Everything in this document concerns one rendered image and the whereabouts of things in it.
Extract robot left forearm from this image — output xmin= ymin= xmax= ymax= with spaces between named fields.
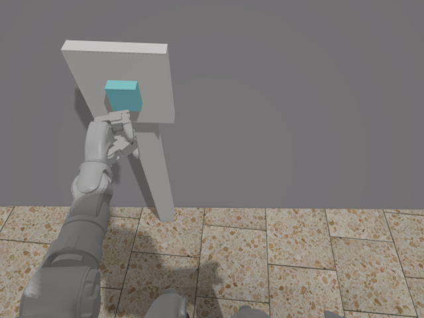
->
xmin=19 ymin=161 xmax=113 ymax=316

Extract left robot upper arm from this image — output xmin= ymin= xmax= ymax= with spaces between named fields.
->
xmin=15 ymin=266 xmax=101 ymax=318

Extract robot left hand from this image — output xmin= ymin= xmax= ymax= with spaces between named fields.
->
xmin=84 ymin=110 xmax=140 ymax=169

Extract left robot thigh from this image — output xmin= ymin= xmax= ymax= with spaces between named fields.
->
xmin=144 ymin=293 xmax=187 ymax=318

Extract panel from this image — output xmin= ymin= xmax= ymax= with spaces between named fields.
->
xmin=61 ymin=40 xmax=175 ymax=222

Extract button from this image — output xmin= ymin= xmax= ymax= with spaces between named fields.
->
xmin=105 ymin=80 xmax=142 ymax=111

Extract robot left shin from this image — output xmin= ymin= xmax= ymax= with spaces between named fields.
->
xmin=164 ymin=288 xmax=178 ymax=294

